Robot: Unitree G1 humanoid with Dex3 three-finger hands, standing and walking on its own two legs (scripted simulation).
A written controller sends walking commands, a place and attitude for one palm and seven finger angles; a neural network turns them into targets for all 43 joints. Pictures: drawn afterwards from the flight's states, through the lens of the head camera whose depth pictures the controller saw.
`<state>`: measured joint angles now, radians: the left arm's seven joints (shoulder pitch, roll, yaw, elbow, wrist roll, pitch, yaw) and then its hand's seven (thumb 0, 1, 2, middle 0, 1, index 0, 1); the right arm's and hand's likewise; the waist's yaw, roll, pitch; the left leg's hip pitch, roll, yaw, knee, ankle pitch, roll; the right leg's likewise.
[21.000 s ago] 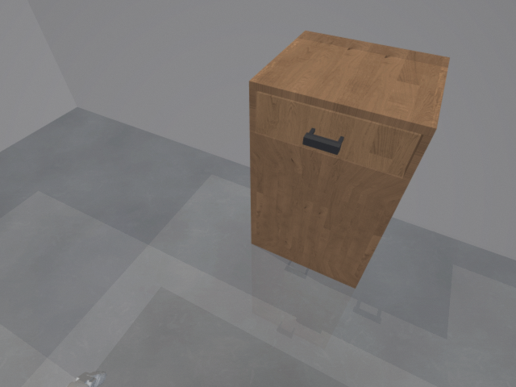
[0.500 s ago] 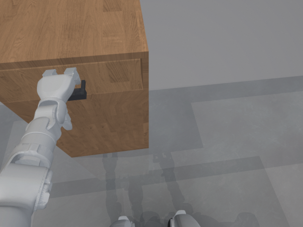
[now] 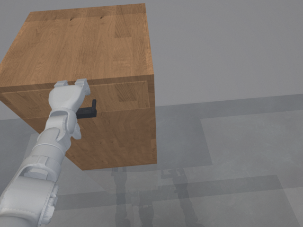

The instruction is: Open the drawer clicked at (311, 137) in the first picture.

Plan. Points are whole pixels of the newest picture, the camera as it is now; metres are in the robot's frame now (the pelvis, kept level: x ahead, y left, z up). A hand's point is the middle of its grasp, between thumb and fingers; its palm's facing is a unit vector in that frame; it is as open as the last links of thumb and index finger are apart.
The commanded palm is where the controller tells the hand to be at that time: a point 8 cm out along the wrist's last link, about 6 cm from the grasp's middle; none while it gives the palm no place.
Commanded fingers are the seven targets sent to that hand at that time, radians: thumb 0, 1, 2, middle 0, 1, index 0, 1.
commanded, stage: re-aim the fingers above the handle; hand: left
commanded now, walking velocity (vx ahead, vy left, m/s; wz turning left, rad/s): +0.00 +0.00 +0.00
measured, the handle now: (81, 108) +0.49 +0.24 -0.03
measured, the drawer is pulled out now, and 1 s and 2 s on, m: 0.00 0.00 0.00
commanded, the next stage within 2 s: none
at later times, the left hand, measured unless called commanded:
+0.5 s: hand (73, 110) +0.44 +0.23 +0.03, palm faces -0.08 +0.00 -1.00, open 13.8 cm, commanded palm +0.42 +0.23 +0.09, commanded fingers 0.00 -0.50 0.30 -0.30 -1.20 -0.30 -1.20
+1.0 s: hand (77, 112) +0.43 +0.22 +0.03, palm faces -0.06 -0.02 -1.00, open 13.8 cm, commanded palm +0.41 +0.23 +0.09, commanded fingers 0.00 -0.50 0.30 -0.30 -1.20 -0.30 -1.20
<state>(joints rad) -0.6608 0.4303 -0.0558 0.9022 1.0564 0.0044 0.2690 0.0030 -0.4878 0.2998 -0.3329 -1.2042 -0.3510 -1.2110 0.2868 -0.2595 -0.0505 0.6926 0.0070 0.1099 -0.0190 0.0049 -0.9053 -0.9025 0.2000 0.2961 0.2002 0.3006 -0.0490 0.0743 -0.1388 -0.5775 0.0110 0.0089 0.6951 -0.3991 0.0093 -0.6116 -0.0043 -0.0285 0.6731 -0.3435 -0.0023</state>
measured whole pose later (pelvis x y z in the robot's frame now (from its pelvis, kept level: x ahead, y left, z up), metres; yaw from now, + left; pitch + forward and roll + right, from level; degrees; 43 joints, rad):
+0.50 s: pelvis -0.01 +0.00 +0.00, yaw +0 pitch +16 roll +0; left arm -0.68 0.47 -0.04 0.93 1.06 -0.05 0.27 0.00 -0.49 0.30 -0.32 -1.20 -0.32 -1.20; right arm 0.32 -0.27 -0.06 0.71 0.01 0.10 -0.04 0.01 -0.91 -0.90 0.20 0.30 0.20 0.30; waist -0.06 0.06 -0.13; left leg -0.59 0.01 0.01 0.69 -0.39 0.00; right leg -0.62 0.00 -0.03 0.68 -0.33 -0.01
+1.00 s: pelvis -0.01 +0.01 +0.00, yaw +0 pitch +16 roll -1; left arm -0.67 0.42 -0.08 0.91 1.07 -0.04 0.29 0.00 -0.49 0.30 -0.32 -1.20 -0.32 -1.20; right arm 0.32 -0.25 -0.06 0.72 0.01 0.09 -0.02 0.01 -0.91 -0.90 0.20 0.30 0.20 0.30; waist -0.05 0.06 -0.13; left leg -0.59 0.00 0.02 0.70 -0.38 0.02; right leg -0.62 -0.01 -0.02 0.67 -0.32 0.01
